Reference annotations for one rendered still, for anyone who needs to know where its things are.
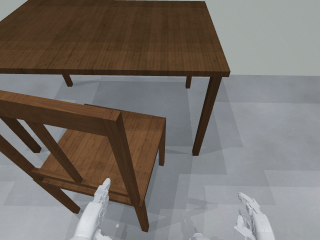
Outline left robot hand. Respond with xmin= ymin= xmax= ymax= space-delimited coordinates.
xmin=73 ymin=178 xmax=112 ymax=240

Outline table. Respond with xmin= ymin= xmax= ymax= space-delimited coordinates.
xmin=0 ymin=0 xmax=231 ymax=156

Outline right robot hand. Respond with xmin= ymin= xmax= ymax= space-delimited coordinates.
xmin=234 ymin=192 xmax=276 ymax=240

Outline chair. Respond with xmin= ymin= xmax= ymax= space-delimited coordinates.
xmin=0 ymin=90 xmax=166 ymax=233

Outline robot right shin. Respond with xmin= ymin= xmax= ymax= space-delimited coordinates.
xmin=193 ymin=233 xmax=203 ymax=237

